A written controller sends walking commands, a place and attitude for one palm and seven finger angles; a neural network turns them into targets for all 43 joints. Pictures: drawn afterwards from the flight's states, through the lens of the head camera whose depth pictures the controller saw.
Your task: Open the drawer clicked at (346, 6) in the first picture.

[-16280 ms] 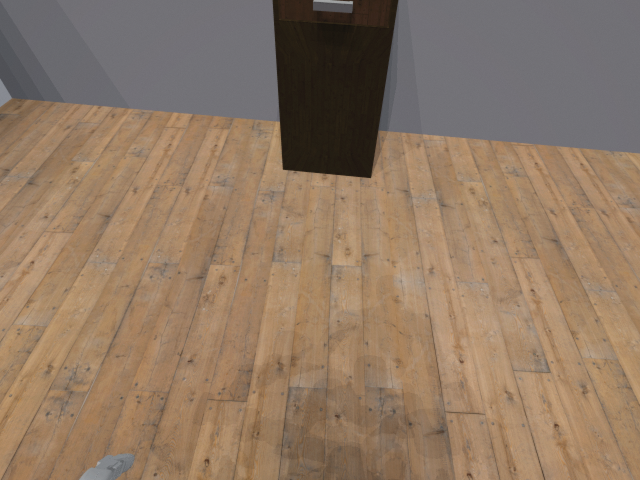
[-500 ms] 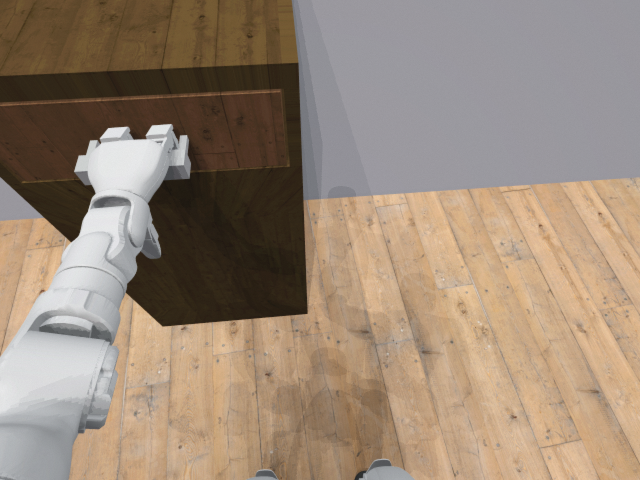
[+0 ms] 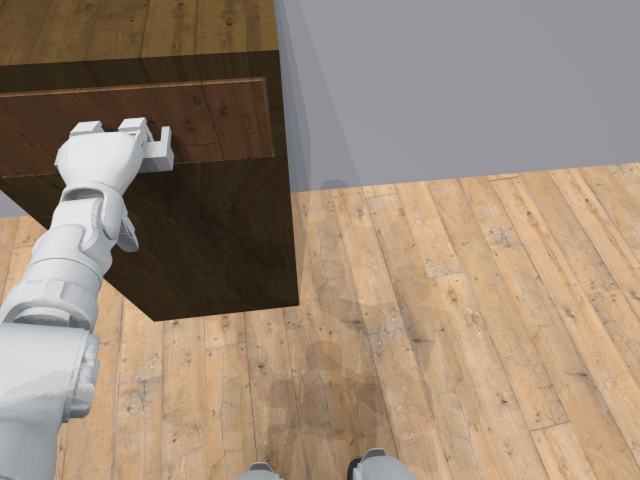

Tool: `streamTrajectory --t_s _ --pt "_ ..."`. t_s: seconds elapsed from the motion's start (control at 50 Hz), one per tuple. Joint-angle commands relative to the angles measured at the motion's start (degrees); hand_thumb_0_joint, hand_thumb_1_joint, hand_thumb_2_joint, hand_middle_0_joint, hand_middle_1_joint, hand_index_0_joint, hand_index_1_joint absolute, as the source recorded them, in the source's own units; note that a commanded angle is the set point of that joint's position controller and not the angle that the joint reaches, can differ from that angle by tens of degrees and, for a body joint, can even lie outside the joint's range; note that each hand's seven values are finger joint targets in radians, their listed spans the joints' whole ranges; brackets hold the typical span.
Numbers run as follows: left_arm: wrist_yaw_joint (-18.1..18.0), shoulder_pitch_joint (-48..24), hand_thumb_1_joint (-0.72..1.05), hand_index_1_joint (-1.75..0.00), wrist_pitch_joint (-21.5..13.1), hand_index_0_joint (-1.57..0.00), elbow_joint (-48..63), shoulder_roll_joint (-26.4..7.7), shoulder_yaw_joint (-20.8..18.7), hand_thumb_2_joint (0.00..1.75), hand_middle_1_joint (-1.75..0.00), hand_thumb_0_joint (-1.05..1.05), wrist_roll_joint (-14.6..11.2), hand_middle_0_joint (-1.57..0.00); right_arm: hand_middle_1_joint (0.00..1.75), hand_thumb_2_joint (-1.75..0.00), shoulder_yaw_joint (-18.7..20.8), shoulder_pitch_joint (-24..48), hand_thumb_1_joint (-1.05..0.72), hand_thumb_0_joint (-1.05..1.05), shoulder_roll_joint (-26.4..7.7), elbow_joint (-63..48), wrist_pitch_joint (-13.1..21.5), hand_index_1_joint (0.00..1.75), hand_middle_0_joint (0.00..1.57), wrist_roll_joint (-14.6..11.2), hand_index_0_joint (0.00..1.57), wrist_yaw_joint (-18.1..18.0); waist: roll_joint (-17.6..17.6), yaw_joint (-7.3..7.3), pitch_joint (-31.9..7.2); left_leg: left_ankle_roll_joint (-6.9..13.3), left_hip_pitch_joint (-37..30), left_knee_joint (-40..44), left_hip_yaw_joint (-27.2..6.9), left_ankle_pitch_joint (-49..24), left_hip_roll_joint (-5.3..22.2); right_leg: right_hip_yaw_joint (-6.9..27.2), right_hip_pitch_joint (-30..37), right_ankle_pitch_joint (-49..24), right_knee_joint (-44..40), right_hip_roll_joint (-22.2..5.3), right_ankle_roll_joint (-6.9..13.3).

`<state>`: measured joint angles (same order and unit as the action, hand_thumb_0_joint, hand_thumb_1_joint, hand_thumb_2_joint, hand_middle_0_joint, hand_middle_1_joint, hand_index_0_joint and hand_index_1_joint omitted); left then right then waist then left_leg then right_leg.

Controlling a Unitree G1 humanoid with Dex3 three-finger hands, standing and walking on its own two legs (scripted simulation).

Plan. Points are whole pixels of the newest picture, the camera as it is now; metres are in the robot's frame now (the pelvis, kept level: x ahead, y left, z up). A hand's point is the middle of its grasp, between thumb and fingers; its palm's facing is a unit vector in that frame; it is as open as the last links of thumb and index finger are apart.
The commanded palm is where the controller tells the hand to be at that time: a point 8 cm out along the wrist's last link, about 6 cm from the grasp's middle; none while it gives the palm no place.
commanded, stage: close the thumb around the handle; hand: left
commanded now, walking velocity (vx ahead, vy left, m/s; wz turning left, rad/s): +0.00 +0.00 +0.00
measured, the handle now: (119, 147) +0.54 +0.25 +0.05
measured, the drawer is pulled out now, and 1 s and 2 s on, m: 0.00 0.02 0.15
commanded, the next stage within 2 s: pull the drawer open in 0.58 s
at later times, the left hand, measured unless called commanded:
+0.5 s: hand (125, 183) +0.50 +0.24 +0.03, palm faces -0.07 -0.01 -1.00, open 6.1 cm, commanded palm +0.48 +0.24 +0.09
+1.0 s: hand (124, 193) +0.48 +0.24 +0.03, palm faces -0.06 -0.03 -1.00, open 6.2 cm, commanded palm +0.44 +0.24 +0.09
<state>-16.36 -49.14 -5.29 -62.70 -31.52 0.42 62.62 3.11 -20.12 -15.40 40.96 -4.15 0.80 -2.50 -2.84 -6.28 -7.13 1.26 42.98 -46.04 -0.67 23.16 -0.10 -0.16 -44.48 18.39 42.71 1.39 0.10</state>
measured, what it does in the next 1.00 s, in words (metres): stands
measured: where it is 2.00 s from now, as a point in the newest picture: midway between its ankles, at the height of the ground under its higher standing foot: outside the picture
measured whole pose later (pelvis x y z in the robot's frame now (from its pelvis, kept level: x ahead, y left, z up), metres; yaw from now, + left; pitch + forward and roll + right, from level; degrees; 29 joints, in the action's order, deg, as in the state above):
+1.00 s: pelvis +0.02 +0.01 +0.01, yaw -1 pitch +19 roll -2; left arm -16.2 -40.5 -2.5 -53.2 -28.0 1.1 61.0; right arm 3.9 -20.4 -14.9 39.8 -5.7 0.4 -1.2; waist -3.4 -4.3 -8.2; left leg 2.0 39.2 -44.0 0.4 24.2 0.0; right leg 1.0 -40.8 18.9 40.3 1.5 -0.6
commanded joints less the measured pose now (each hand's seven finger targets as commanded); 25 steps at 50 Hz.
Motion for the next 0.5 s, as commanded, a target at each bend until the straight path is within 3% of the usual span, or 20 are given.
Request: streamTrajectory --t_s 0.0,0.06,0.1,0.12,0.14,0.22,0.24,0.28,0.32,0.36,0.38,0.48 --pt "-2.63 -25.31 -0.11 -1.24 -0.25 -0.33 10.82 -16.19 -4.52 0.47 -1.24 0.0 -0.15 -0.33 0.3 -0.9 3.08 -8.33 -0.9 0.0 -9.33 -2.71 1.0 0.3 0.2 0.4 0.2 -0.69 -1.47 -1.0 -26.06 1.27 -12.48 3.04 0.59 -23.37 -1.11 -0.68 15.07 -17.77 -2.65 1.37 1.67" --pt "-2.67 -26.96 0.06 -1.26 0.1 -0.34 10.53 -13.45 -2.17 0.54 -1.26 0.0 -0.09 -0.34 0.3 -0.9 3.17 -9.09 -0.9 0.0 -9.07 -2.28 1.22 0.3 0.2 0.36 0.2 -0.53 -2.65 -1.82 -25.22 1.15 -13.27 2.81 0.45 -23.84 -0.87 -1.07 12.95 -17.13 -2.65 1.48 1.57" --pt "-2.67 -25.98 0.17 -1.27 0.31 -0.35 10.68 -15.24 -3.89 0.59 -1.27 0.0 -0.07 -0.35 0.3 -0.9 3.24 -9.09 -0.9 0.0 -9.41 -2.25 1.03 0.3 0.2 0.47 0.2 -0.5 -2.43 -1.18 -27.14 1.05 -14.26 2.48 0.16 -26.22 -0.76 -1.07 13.67 -18.32 -2.23 1.6 1.73" --pt "-2.64 -26.43 0.23 -1.28 0.45 -0.35 10.56 -13.53 -2.32 0.61 -1.28 0.0 -0.23 -0.35 0.3 -0.9 3.2 -9.28 -0.9 0.0 -9.11 -2.43 1.03 0.3 0.2 0.42 0.2 -0.39 -3.24 -1.67 -26.74 1.07 -14.47 2.55 0.29 -25.38 -0.8 -1.1 13.24 -17.69 -2.55 1.61 1.56" --pt "-2.62 -25.65 0.28 -1.28 0.68 -0.36 9.76 -14.36 -3.27 0.64 -1.28 0.0 -0.4 -0.36 0.3 -0.9 3.19 -9.45 -0.9 0.0 -9.21 -2.15 1.05 0.3 0.2 0.36 0.2 -0.36 -1.94 -1.42 -26.24 1.13 -13.93 2.63 0.24 -25.46 -0.72 -1.18 13.59 -18.0 -2.51 1.62 1.58" --pt "-2.46 -27.19 0.51 -1.31 1.11 -0.37 9.87 -14.05 -2.5 0.73 -1.31 0.0 0.03 -0.37 0.3 -0.9 3.12 -9.61 -0.9 0.0 -9.31 -1.99 0.89 0.3 0.2 0.37 0.2 -0.4 -2.46 -1.98 -25.54 0.99 -14.32 2.77 -0.07 -26.04 -0.45 -1.45 12.37 -17.49 -2.48 1.63 1.58" --pt "-2.44 -25.85 0.56 -1.31 1.08 -0.38 10.32 -14.37 -3.22 0.76 -1.31 0.0 -0.1 -0.38 0.3 -0.9 3.09 -9.53 -0.9 0.0 -9.33 -2.14 0.9 0.3 0.2 0.39 0.2 -0.26 -3.38 -0.98 -26.35 0.86 -15.01 2.81 -0.08 -27.13 -0.45 -1.56 12.68 -17.65 -2.3 1.68 1.71" --pt "-2.37 -24.78 0.68 -1.33 0.99 -0.38 11.35 -13.42 -3.05 0.8 -1.33 0.0 -0.06 -0.38 0.3 -0.9 3.29 -9.58 -0.9 0.0 -9.2 -2.48 0.78 0.3 0.2 0.53 0.2 -0.1 -3.35 -0.78 -27.86 0.66 -17.19 2.38 -0.46 -30.79 -0.07 -1.76 12.48 -18.55 -2.03 1.83 1.68" --pt "-2.16 -24.45 0.79 -1.34 1.17 -0.39 10.58 -11.25 -1.65 0.85 -1.34 0.0 -0.41 -0.39 0.3 -0.9 3.39 -9.9 -0.9 0.0 -8.98 -2.25 0.7 0.3 0.2 0.46 0.2 0.08 -2.69 -1.41 -26.4 0.62 -17.18 2.25 -0.58 -31.79 0.12 -1.94 11.77 -18.73 -2.31 1.94 1.54" --pt "-2.17 -23.79 0.9 -1.35 1.44 -0.4 10.25 -12.48 -2.59 0.9 -1.35 0.0 -0.25 -0.4 0.3 -0.9 3.33 -9.59 -0.9 0.0 -9.23 -2.17 0.55 0.3 0.2 0.37 0.2 0.1 -1.82 -1.19 -25.04 0.7 -16.16 2.54 -0.45 -29.8 0.04 -1.93 11.72 -17.81 -2.48 1.96 1.59" --pt "-2.32 -25.35 0.9 -1.35 1.53 -0.4 10.72 -11.71 -1.63 0.9 -1.35 0.0 -0.28 -0.4 0.3 -0.9 3.24 -9.43 -0.9 0.0 -9.16 -2.28 0.54 0.3 0.2 0.36 0.2 0.08 -1.94 -1.69 -24.48 0.76 -15.7 2.83 -0.38 -28.37 -0.02 -1.91 11.59 -17.36 -2.68 1.94 1.59" --pt "-2.31 -24.21 0.9 -1.35 1.48 -0.4 11.7 -11.53 -2.16 0.9 -1.35 0.0 -0.4 -0.4 0.3 -0.9 3.28 -9.49 -0.9 0.0 -9.01 -2.47 0.5 0.3 0.2 0.39 0.2 0.27 -3.03 -0.87 -25.49 0.48 -17.62 2.72 -0.71 -31.81 0.22 -2.09 11.67 -18.08 -2.38 1.99 1.71"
